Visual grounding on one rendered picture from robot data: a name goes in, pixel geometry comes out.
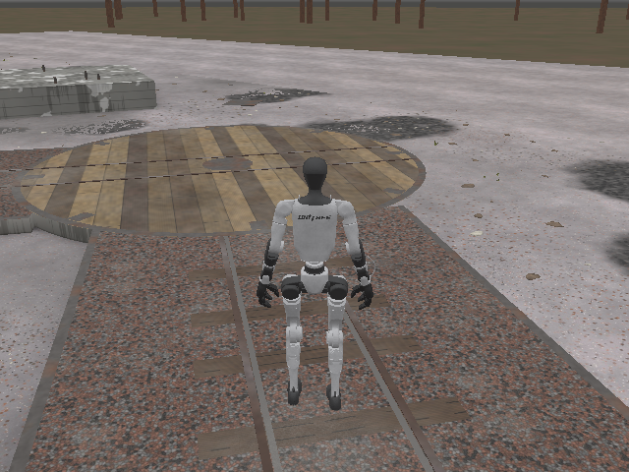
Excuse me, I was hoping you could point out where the left robot forearm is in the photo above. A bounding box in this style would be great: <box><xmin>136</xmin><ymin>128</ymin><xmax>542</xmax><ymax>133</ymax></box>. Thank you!
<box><xmin>259</xmin><ymin>238</ymin><xmax>279</xmax><ymax>284</ymax></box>

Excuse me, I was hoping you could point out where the robot left upper arm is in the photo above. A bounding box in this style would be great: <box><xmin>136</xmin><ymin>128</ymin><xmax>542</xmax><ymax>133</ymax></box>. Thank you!
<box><xmin>268</xmin><ymin>200</ymin><xmax>295</xmax><ymax>254</ymax></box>

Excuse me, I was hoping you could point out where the robot right upper arm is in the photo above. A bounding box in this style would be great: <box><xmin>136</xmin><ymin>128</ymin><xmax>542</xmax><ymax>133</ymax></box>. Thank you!
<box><xmin>335</xmin><ymin>200</ymin><xmax>361</xmax><ymax>255</ymax></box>

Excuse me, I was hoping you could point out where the right robot forearm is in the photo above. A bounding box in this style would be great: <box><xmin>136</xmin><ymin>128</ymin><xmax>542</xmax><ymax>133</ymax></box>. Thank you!
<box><xmin>351</xmin><ymin>239</ymin><xmax>371</xmax><ymax>286</ymax></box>

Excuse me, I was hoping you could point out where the robot shin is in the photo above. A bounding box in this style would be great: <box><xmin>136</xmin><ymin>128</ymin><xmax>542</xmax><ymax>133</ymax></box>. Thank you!
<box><xmin>328</xmin><ymin>330</ymin><xmax>343</xmax><ymax>397</ymax></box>
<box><xmin>286</xmin><ymin>326</ymin><xmax>301</xmax><ymax>391</ymax></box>

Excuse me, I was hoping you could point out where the robot right shin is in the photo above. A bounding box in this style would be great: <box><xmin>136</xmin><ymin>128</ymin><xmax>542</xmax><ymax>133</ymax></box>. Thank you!
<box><xmin>328</xmin><ymin>330</ymin><xmax>343</xmax><ymax>397</ymax></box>

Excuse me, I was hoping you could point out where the robot left shin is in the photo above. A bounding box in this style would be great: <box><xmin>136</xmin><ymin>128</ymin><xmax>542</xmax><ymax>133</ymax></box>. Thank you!
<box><xmin>286</xmin><ymin>326</ymin><xmax>301</xmax><ymax>391</ymax></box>

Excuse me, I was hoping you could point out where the robot right hand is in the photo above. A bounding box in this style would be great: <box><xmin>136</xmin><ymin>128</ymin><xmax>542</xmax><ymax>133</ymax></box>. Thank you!
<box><xmin>351</xmin><ymin>283</ymin><xmax>373</xmax><ymax>310</ymax></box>

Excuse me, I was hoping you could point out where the robot left hand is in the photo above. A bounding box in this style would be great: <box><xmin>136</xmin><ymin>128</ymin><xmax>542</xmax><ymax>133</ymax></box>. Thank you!
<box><xmin>257</xmin><ymin>282</ymin><xmax>279</xmax><ymax>308</ymax></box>

